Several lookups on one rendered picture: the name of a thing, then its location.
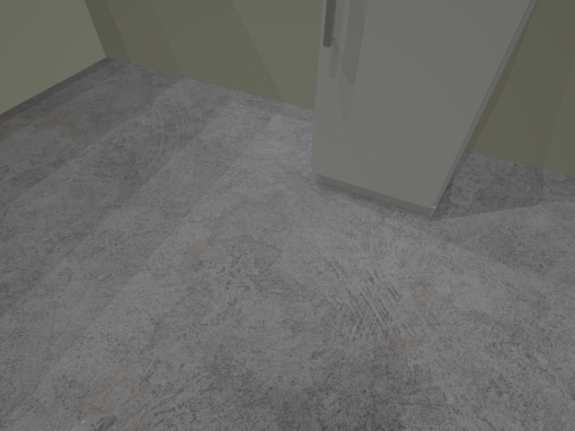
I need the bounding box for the robot left hand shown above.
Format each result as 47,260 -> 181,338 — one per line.
70,413 -> 115,431

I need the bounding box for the fridge door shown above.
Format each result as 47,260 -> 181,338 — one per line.
311,0 -> 530,209

